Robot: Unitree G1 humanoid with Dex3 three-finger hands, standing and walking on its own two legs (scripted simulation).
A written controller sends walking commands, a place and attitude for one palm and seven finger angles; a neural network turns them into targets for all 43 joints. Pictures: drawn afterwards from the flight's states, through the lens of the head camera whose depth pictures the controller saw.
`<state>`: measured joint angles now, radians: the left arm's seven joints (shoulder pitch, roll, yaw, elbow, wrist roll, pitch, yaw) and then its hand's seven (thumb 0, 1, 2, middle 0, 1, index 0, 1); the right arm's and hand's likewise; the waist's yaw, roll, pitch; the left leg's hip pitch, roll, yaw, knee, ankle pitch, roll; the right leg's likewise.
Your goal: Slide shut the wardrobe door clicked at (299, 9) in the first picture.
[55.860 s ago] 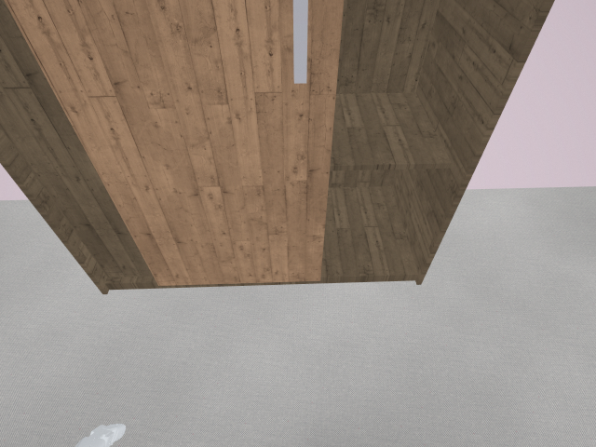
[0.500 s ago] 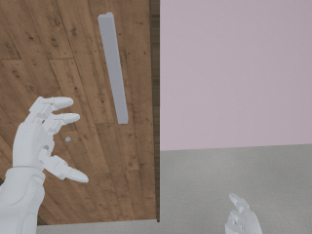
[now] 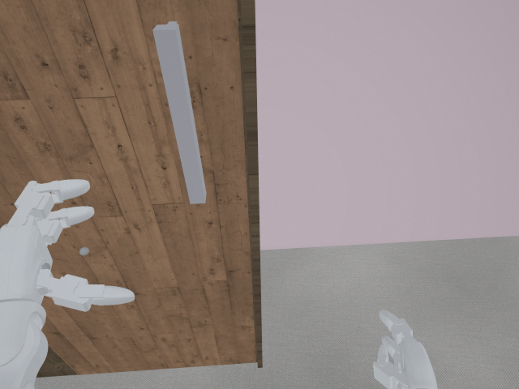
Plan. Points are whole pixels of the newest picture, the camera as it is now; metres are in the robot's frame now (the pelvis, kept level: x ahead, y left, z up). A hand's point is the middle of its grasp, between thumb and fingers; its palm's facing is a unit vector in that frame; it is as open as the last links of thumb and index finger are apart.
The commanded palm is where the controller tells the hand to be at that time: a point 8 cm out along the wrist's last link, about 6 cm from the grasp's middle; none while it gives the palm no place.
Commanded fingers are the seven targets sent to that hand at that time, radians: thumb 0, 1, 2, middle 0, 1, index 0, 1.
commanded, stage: draw the hand back to the body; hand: left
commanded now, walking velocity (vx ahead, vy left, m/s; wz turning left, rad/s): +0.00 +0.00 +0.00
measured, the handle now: (187, 122) +0.40 +0.17 +0.26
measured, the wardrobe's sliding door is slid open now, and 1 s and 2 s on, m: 0.00 0.00 0.00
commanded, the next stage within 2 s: step back with the hand held close in 0.94 s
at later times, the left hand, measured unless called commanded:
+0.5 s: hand (72, 254) +0.21 +0.27 +0.17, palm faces +0.42 -0.83 -0.36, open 9.4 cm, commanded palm +0.16 +0.31 +0.18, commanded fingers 0.00 0.83 0.87 -0.20 -0.34 -0.20 -0.34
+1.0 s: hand (66, 255) +0.21 +0.28 +0.17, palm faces +0.44 -0.82 -0.36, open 7.4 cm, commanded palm +0.16 +0.32 +0.18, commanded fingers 0.00 0.90 0.90 -0.20 -0.30 -0.20 -0.30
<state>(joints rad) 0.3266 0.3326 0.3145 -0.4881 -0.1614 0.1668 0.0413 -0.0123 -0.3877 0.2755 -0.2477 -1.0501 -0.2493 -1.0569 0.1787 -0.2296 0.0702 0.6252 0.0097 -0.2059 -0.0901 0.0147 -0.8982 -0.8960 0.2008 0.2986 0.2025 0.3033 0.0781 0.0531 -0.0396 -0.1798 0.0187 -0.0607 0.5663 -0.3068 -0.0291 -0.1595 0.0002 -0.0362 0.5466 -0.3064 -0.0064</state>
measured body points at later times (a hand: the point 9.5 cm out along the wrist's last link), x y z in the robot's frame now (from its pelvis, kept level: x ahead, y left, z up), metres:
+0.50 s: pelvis +0.01 +0.02 +0.01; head -0.02 +0.00 +0.45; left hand +0.18 +0.31 +0.19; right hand +0.19 -0.21 -0.07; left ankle +0.01 +0.14 -0.73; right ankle +0.00 -0.11 -0.73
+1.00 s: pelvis +0.02 +0.02 +0.01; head -0.01 +0.00 +0.46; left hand +0.18 +0.32 +0.19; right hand +0.20 -0.19 -0.07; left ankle +0.01 +0.14 -0.73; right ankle +0.00 -0.11 -0.73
